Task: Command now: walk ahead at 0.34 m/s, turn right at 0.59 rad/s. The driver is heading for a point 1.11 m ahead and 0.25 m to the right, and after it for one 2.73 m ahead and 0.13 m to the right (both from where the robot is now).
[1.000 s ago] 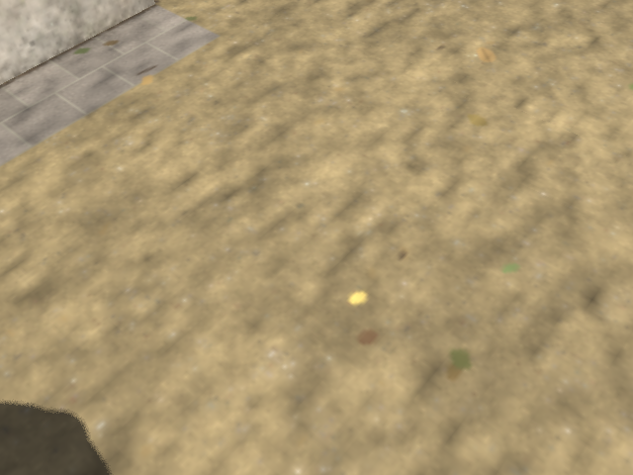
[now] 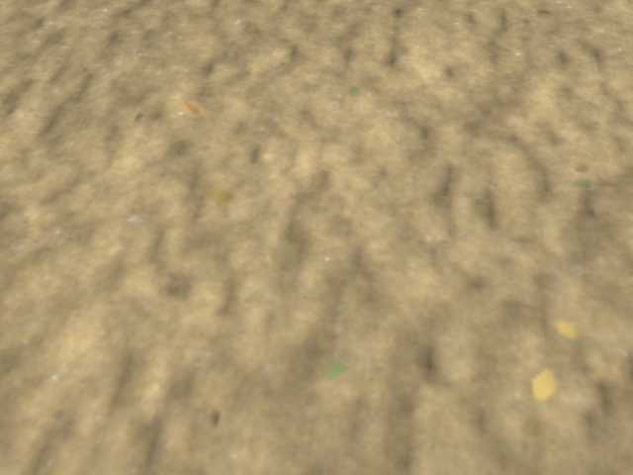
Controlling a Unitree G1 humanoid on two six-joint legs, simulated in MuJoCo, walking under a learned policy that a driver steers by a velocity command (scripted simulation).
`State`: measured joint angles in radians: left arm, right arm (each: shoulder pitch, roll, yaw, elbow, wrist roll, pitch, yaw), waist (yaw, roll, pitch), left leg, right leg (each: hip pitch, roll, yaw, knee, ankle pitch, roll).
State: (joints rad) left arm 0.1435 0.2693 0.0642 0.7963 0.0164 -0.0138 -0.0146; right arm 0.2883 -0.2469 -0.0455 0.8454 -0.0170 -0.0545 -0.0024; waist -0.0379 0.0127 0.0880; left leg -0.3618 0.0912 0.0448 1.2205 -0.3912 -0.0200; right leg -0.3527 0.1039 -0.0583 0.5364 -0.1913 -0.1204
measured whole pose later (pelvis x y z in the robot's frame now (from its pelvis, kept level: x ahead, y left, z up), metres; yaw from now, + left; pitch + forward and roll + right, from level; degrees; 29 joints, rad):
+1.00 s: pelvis +0.15 +0.01 +0.01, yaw -30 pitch -1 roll +1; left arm 0.18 0.24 0.00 0.77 0.03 0.04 -0.01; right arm 0.26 -0.30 -0.04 0.79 -0.01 0.07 0.00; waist -0.03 0.05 0.05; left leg -0.36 0.03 0.03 0.75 -0.42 0.00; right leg -0.18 0.05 0.02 0.46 -0.25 -0.06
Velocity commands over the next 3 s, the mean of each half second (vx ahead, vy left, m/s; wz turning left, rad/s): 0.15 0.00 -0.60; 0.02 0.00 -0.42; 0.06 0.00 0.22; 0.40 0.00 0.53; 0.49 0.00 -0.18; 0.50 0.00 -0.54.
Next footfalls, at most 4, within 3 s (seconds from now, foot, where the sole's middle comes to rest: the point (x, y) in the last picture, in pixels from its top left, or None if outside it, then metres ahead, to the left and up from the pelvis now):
0.46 left None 0.30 0.09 -0.76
0.88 right None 0.14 -0.08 -0.77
1.24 left None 0.21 0.11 -0.76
1.52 right None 0.13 -0.10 -0.76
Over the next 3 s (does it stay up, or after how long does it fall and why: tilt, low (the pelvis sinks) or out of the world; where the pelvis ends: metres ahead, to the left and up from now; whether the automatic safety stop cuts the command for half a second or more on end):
stays up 0.88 -0.05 0.01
